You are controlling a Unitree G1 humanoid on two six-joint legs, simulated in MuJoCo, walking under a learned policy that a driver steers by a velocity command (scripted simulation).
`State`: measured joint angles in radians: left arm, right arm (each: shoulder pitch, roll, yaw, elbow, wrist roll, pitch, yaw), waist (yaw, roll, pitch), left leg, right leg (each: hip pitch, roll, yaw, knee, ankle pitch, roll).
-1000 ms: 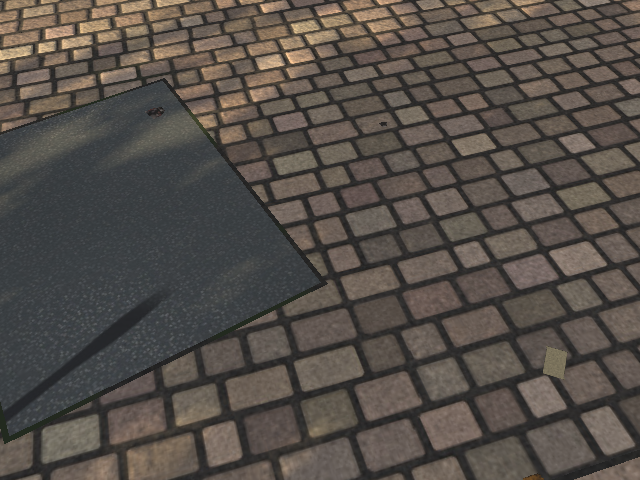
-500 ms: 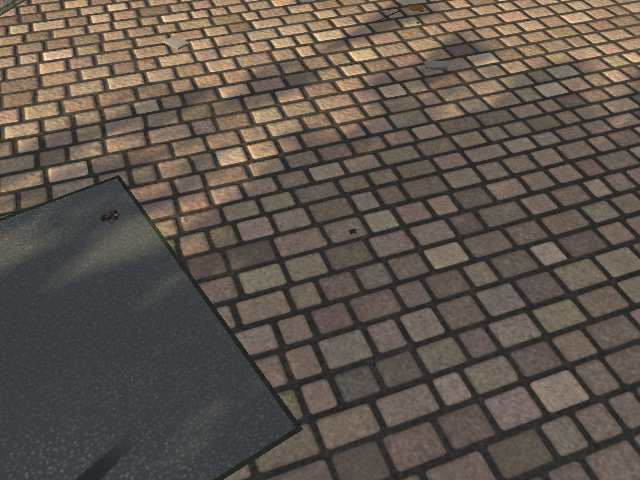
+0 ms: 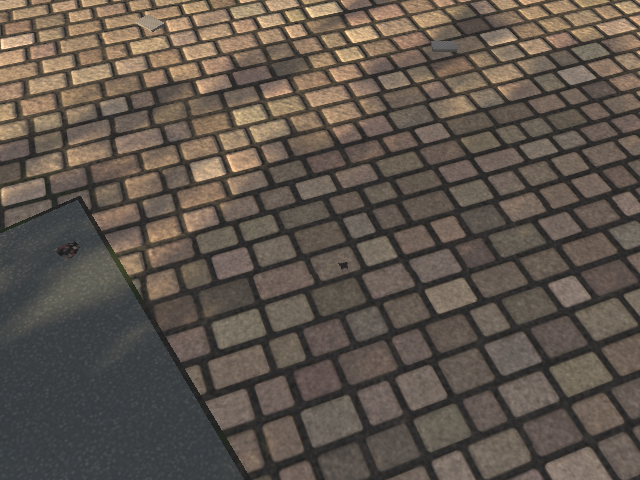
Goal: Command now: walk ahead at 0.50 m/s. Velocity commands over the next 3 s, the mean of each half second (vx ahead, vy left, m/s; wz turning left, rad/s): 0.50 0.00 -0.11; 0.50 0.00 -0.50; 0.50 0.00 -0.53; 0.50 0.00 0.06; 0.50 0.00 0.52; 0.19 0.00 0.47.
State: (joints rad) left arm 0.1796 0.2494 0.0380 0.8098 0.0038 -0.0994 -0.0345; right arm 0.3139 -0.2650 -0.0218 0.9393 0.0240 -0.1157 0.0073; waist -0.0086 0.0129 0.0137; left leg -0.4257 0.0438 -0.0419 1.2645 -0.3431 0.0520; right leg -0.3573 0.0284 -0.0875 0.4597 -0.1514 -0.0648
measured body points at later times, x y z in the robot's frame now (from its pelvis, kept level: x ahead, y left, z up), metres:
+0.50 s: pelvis +0.28 +0.06 -0.01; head +0.32 +0.07 +0.44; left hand +0.32 +0.33 -0.15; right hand +0.43 -0.20 -0.11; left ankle +0.37 +0.15 -0.74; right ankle +0.14 -0.08 -0.64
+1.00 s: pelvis +0.53 -0.03 -0.02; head +0.56 -0.05 +0.43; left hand +0.80 +0.14 -0.11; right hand +0.47 -0.32 -0.15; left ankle +0.40 +0.16 -0.67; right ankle +0.58 -0.13 -0.74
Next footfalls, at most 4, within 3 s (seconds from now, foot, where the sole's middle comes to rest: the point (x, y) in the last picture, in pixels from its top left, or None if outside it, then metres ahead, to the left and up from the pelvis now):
0.40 left None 0.41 0.15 -0.77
0.94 right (404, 408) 0.62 -0.15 -0.77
1.44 left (373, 278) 0.96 -0.11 -0.77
1.92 right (509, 263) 1.01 -0.46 -0.77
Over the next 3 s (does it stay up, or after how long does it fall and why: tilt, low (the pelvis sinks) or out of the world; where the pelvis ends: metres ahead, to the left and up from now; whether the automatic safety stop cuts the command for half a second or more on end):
stays up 1.41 -0.41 -0.01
